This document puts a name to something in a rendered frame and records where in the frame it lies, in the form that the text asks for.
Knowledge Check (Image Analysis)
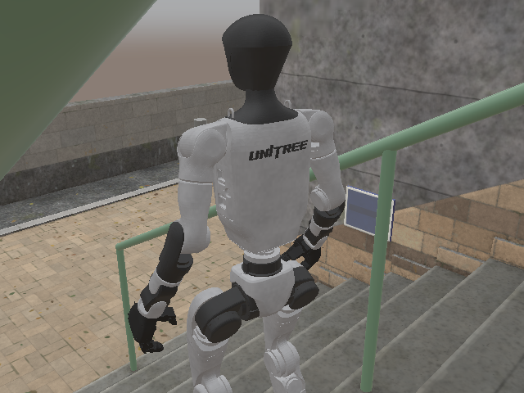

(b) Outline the left robot hand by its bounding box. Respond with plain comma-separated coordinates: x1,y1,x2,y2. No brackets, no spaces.
128,301,177,354

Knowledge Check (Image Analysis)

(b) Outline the humanoid robot head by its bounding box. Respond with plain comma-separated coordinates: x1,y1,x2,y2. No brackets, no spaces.
222,14,298,124

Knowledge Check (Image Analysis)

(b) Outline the left robot forearm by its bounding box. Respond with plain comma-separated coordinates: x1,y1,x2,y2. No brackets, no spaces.
138,222,193,318

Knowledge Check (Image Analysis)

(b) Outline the right robot forearm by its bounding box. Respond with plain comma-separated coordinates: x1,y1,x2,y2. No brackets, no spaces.
303,200,346,250

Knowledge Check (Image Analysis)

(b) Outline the robot right upper arm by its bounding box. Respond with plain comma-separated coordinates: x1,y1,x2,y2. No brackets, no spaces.
293,109,346,211

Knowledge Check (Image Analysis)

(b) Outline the humanoid robot torso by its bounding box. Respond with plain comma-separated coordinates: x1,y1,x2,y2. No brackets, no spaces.
213,100,311,321

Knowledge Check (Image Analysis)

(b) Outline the robot left upper arm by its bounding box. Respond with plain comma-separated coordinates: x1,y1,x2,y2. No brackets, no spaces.
174,121,228,254

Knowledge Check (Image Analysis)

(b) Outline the right robot hand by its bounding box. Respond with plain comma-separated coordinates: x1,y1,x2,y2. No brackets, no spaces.
281,234,321,270

